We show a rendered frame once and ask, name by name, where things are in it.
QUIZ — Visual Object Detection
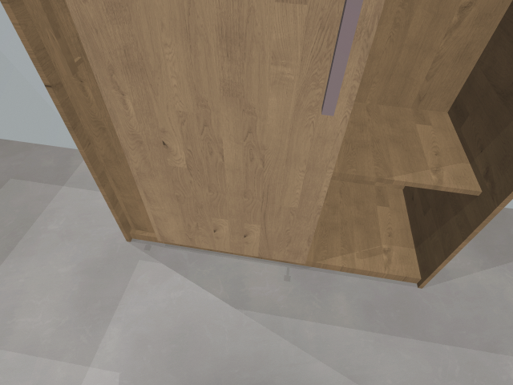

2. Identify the wardrobe door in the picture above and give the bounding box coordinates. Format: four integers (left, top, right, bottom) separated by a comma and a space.
23, 0, 155, 233
66, 0, 385, 264

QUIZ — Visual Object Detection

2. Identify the handle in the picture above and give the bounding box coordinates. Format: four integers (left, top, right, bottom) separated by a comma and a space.
321, 0, 363, 116
28, 0, 79, 76

